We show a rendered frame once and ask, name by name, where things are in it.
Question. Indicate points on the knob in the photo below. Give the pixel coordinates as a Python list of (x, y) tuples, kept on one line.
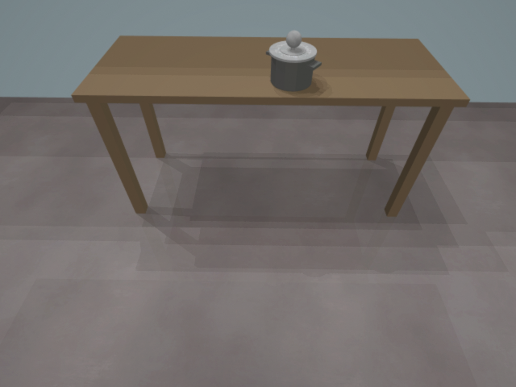
[(293, 39)]

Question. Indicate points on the lid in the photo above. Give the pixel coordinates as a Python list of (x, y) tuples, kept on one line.
[(281, 51)]

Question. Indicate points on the table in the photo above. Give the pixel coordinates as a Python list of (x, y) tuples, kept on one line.
[(237, 71)]

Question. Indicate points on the pot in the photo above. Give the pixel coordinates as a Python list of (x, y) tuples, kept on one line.
[(292, 76)]

